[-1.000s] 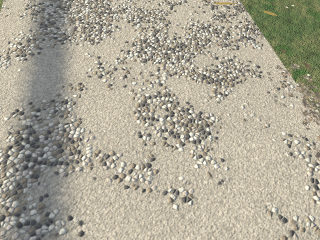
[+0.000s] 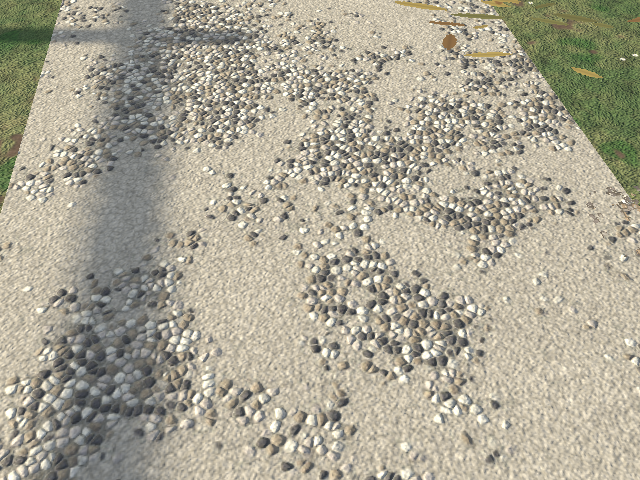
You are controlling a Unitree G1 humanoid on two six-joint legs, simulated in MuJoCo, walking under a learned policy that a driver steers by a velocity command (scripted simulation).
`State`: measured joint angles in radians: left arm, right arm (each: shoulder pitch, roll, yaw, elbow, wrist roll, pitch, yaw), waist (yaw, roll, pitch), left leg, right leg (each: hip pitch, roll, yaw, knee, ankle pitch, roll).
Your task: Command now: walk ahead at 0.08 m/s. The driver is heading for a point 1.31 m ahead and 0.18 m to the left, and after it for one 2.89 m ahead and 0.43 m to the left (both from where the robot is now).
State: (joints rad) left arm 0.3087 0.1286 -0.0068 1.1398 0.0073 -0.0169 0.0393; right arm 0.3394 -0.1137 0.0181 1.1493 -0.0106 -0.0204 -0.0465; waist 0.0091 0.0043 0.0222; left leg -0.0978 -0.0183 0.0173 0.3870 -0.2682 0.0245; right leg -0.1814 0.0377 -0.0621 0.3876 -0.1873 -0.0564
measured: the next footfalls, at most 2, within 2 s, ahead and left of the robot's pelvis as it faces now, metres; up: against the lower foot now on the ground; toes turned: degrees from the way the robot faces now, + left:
right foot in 0.32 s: +0.15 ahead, -0.12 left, +0.00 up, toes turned -4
left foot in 0.82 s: +0.48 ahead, +0.01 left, +0.00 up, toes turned +12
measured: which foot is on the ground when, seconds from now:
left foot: down 0.00-0.32, up 0.34-0.80, down 0.82-1.00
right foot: down 0.00-0.10, up 0.12-0.30, down 0.32-0.82, up 0.84-1.00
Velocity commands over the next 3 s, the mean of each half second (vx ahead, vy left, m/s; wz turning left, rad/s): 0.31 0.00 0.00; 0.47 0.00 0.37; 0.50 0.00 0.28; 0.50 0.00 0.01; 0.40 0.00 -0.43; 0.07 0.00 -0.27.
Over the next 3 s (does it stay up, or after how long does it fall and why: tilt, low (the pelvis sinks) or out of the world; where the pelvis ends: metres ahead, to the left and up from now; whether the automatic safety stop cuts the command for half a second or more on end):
stays up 1.25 0.24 -0.01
